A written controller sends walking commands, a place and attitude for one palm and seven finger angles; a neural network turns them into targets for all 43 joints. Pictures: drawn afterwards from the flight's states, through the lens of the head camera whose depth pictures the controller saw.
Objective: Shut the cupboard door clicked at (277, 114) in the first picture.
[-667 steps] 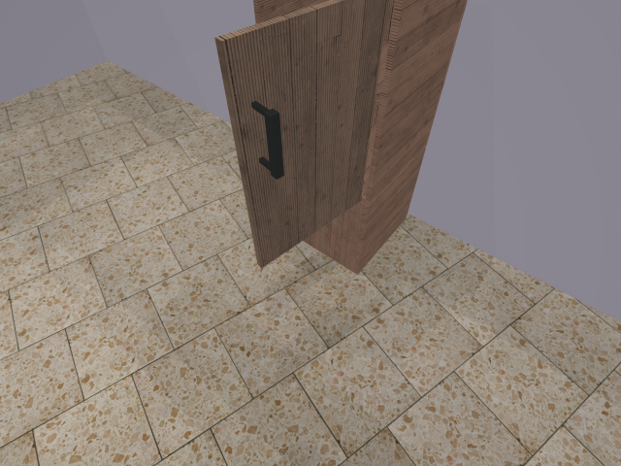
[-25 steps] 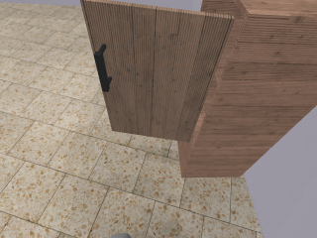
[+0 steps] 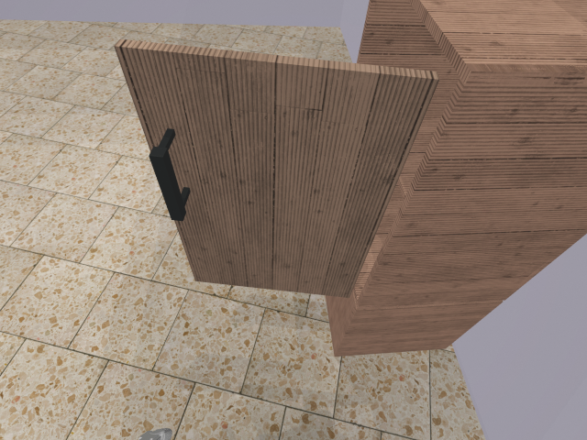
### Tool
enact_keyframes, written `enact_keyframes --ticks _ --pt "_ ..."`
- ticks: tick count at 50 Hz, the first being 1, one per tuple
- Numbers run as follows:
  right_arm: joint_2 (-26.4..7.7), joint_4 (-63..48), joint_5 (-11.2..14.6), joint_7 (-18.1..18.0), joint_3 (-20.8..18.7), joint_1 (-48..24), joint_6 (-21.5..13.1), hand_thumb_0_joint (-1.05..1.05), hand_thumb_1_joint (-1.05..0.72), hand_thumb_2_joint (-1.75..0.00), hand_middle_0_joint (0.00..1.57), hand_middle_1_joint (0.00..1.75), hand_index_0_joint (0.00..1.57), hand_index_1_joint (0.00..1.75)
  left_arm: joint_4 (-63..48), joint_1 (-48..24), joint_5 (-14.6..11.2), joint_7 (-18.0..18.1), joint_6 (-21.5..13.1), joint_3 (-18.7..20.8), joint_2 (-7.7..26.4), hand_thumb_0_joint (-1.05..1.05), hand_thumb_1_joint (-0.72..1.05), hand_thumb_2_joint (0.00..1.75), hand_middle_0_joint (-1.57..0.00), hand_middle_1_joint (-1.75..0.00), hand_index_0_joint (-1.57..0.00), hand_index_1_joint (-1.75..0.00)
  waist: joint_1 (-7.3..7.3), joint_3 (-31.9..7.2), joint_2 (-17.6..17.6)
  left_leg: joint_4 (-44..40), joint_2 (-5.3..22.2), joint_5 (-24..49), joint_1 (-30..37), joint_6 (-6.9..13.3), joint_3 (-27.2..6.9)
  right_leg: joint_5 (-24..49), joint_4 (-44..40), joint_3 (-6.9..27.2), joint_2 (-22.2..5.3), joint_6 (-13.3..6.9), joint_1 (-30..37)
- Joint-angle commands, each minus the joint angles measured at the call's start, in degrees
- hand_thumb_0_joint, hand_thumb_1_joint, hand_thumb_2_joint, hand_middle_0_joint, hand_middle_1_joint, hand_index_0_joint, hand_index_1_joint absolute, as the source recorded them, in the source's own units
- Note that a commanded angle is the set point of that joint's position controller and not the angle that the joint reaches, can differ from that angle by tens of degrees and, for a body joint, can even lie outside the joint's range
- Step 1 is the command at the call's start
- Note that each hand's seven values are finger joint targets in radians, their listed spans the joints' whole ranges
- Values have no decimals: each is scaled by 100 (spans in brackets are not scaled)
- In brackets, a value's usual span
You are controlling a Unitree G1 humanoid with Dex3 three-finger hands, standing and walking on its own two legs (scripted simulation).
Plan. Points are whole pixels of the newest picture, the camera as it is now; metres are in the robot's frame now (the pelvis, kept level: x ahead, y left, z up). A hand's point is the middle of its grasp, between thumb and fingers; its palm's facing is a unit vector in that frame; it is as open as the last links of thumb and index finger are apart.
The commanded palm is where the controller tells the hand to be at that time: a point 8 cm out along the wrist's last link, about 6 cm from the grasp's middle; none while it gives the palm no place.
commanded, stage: come to a stop and stand still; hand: left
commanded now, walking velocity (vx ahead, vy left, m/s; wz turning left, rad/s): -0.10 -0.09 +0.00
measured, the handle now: (173, 177) +0.46 +0.22 +0.07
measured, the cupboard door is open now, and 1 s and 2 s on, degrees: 80 80 80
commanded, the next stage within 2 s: look again from close up in 1.52 s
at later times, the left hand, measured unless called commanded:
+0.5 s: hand out of the picture +0.03 +0.17 -0.17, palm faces -0.03 -0.97 -0.26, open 7.3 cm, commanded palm none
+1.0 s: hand out of the picture -0.01 +0.24 -0.15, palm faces +0.00 -0.95 -0.32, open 7.4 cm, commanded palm none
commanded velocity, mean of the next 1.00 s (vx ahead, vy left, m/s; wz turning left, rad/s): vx -0.01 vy -0.03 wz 0.00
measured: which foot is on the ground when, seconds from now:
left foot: down 0.00-1.00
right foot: down 0.00-0.02, up 0.04-0.40, down 0.42-1.00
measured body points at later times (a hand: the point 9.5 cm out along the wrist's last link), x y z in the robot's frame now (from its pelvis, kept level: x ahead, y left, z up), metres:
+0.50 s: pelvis -0.03 -0.03 -0.01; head +0.00 -0.03 +0.44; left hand +0.03 +0.22 -0.15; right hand +0.00 -0.29 -0.16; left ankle -0.04 +0.09 -0.73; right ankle -0.06 -0.15 -0.73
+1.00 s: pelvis -0.08 -0.01 +0.00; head -0.09 +0.00 +0.45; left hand -0.01 +0.29 -0.13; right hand +0.02 -0.30 -0.11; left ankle -0.04 +0.09 -0.73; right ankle -0.06 -0.15 -0.73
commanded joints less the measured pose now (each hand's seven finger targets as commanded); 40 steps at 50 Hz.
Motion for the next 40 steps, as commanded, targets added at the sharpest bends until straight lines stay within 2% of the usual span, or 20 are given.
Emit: enact_keyframes --ticks 1,2,3,7,11,14,17,18,19,20,21,22,23,25,26,28,30,32,33,40 --pt "-999 -299 -83 -137 -213 664 -76 0 -90 -90 20 30 20 30 -399 195 -17 78 177 197 607 0 90 90 -20 -30 -20 -30 -132 -572 1700 -1041 1958 6316 610 914 -1571 -1557 1957 383 214 116 -579" --pt "-932 -320 -99 -205 -182 688 -98 0 -90 -90 20 30 20 30 -367 170 -11 78 252 232 629 0 90 90 -20 -30 -20 -30 -133 -472 1150 -935 1976 6097 423 1120 -1488 -1755 2674 832 211 71 -729" --pt "-832 -382 -105 -252 -149 647 -125 0 -90 -90 20 30 20 30 -362 227 2 72 278 234 542 0 90 90 -20 -30 -20 -30 -58 -332 856 -930 1918 5763 265 1153 -1382 -1609 2963 964 196 44 -894" --pt "-871 -453 -127 -260 -139 492 -175 0 -90 -90 20 30 20 30 -311 339 4 19 270 258 493 0 90 90 -20 -30 -20 -30 -18 -446 1030 -769 1530 5499 990 965 -1033 -1064 2995 844 242 196 -1311" --pt "-974 -427 -112 -250 -199 638 -187 0 -90 -90 20 30 20 30 -407 263 13 -15 291 220 509 0 90 90 -20 -30 -20 -30 -143 -601 1093 -751 1664 5270 1213 977 -1070 -1036 2349 715 188 240 -1130" --pt "-1046 -401 -136 -207 -250 638 -172 0 -90 -90 20 30 20 30 -467 193 22 -47 278 182 466 0 90 90 -20 -30 -20 -30 -226 -544 1215 -767 1720 4844 1038 960 -1090 -1157 1564 551 138 173 -732" --pt "-1144 -404 -124 -155 -274 419 -166 0 -90 -90 20 30 20 30 -361 529 16 -64 242 175 461 0 90 90 -20 -30 -20 -30 -79 -586 1246 -754 1636 4066 649 831 -1076 -730 515 360 133 116 60" --pt "-1637 -905 -77 -178 -347 -65 -245 0 -90 -90 20 30 20 30 -678 810 90 -25 90 126 1683 0 90 90 -20 -30 -20 -30 178 -535 849 -637 1089 3696 625 613 -977 -330 -232 378 254 12 282" --pt "-1539 -1109 -69 -152 -471 -398 -395 0 -90 -90 20 30 20 30 -676 1076 68 -52 65 217 1167 0 90 90 -20 -30 -20 -30 298 -934 145 260 1111 3102 296 368 -774 914 -718 749 -10 -50 229" --pt "-1214 -1112 -52 -157 -432 -139 -414 0 -90 -90 20 30 20 30 -676 993 132 -1 0 272 1277 0 90 90 -20 -30 -20 -30 106 -1185 -692 679 603 2055 -407 207 -467 2637 -623 1249 -449 -269 925" --pt "-940 -1160 -30 -129 -339 -138 -373 0 -90 -90 20 30 20 30 -716 961 132 39 -12 272 1460 0 90 90 -20 -30 -20 -30 145 -1047 -893 849 174 232 -1044 95 -285 3397 -581 1626 -945 -537 1276" --pt "-885 -1231 -24 -113 -355 -179 -320 0 -90 -90 20 30 20 30 -813 965 151 50 -23 264 1513 0 90 90 -20 -30 -20 -30 104 -868 -556 1006 59 -364 -1223 62 -433 2824 -610 1830 -1113 -779 1157" --pt "-902 -1207 -45 -52 -337 -291 -280 0 -90 -90 20 30 20 30 -902 773 148 58 -41 241 1548 0 90 90 -20 -30 -20 -30 45 -697 81 846 33 -337 -1042 69 -403 2350 -641 1695 -1011 -821 918" --pt "-1166 -1243 -71 -71 -389 -366 -331 0 -90 -90 20 30 20 30 -935 665 107 97 -146 364 1718 0 90 90 -20 -30 -20 -30 42 -771 -776 1010 105 267 -1280 165 -480 3223 -414 1705 -885 -794 1075" --pt "-1243 -1294 -57 -80 -405 -440 -339 0 -90 -90 20 30 20 30 -957 641 93 115 -169 373 1729 0 90 90 -20 -30 -20 -30 71 -745 -936 1031 123 175 -1339 194 -590 3507 -377 1696 -924 -801 1189" --pt "-1200 -1203 -39 -36 -343 -468 -343 0 -90 -90 20 30 20 30 -952 556 92 122 -187 317 1678 0 90 90 -20 -30 -20 -30 16 -636 -442 586 146 327 -961 177 -555 3048 -444 1648 -923 -759 938" --pt "-1397 -1147 -55 -9 -366 -391 -344 0 -90 -90 20 30 20 30 -1022 317 77 84 -174 312 1792 0 90 90 -20 -30 -20 -30 -114 -464 -32 258 235 1258 -317 213 -711 1901 -576 1412 -641 -476 196" --pt "-1595 -1115 -75 10 -369 -553 -346 0 -90 -90 20 30 20 30 -983 246 57 45 -157 286 1791 0 90 90 -20 -30 -20 -30 -63 -374 459 53 449 1692 -169 257 -888 1142 -614 1175 -380 -230 18" --pt "-1562 -1081 -77 36 -323 -616 -355 0 -90 -90 20 30 20 30 -928 328 63 34 -163 253 1728 0 90 90 -20 -30 -20 -30 9 -395 496 -77 489 1738 -137 266 -904 966 -720 1138 -344 -164 147" --pt "-1850 -1076 -102 114 -227 -864 -325 0 -90 -90 20 30 20 30 -779 98 64 -62 -135 166 1904 0 90 90 -20 -30 -20 -30 -17 -151 304 -690 406 276 -466 214 -1057 -793 -1303 1230 -362 -145 48"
